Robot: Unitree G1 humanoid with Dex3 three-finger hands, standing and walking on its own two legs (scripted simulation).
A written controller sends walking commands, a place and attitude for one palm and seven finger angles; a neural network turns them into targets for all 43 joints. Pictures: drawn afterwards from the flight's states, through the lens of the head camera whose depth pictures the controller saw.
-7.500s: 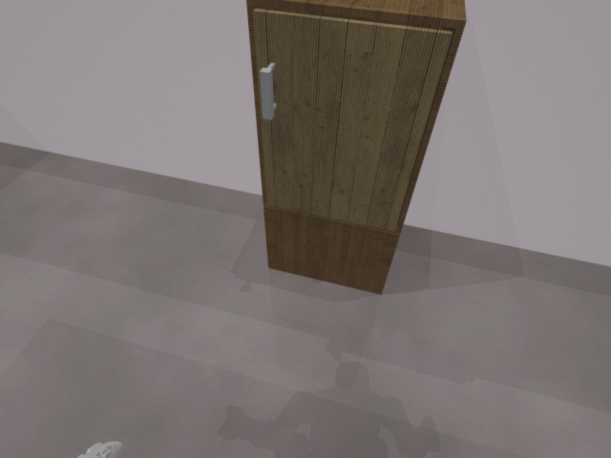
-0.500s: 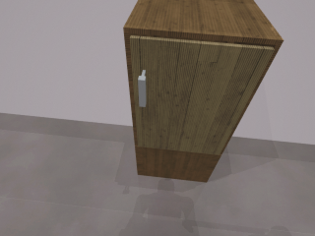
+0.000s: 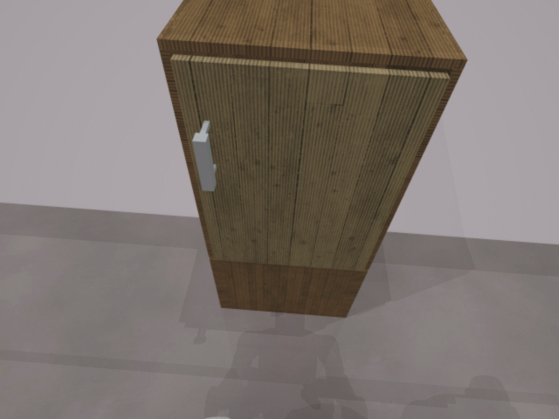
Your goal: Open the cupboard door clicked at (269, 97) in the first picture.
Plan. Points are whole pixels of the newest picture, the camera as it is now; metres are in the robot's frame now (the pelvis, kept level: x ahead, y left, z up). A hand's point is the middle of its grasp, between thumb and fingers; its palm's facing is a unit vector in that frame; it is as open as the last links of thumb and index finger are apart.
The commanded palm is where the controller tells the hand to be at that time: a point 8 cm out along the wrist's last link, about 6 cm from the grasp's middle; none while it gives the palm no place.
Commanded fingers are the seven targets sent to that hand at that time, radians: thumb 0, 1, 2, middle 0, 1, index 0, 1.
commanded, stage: come to a stop and stand still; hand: left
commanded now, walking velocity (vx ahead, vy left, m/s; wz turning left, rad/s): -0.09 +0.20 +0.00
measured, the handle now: (207, 156) +0.54 +0.17 +0.05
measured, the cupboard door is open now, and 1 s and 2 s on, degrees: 0 0 0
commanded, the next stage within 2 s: look again from close up in 0.96 s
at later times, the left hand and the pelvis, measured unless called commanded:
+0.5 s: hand out of the picture +0.01 +0.20 -0.17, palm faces +0.00 -0.98 -0.22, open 7.4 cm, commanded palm none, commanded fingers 0.00 0.90 0.90 -0.20 -0.30 -0.20 -0.30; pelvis -0.01 +0.02 +0.00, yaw -1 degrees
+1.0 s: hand out of the picture +0.00 +0.23 -0.17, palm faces -0.03 -0.98 -0.18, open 7.4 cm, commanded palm none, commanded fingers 0.00 0.90 0.90 -0.20 -0.30 -0.20 -0.30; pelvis +0.00 +0.06 +0.01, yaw -2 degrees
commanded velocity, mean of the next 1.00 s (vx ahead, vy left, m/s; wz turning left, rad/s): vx -0.02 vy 0.02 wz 0.00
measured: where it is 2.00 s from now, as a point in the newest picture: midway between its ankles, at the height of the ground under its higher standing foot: outside the picture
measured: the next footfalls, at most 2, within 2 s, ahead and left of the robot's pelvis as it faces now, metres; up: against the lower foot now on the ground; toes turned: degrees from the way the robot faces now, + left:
left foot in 0.16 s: +0.05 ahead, +0.11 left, +0.00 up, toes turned +0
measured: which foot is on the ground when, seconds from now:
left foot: up 0.00-0.14, down 0.16-1.00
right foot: down 0.00-1.00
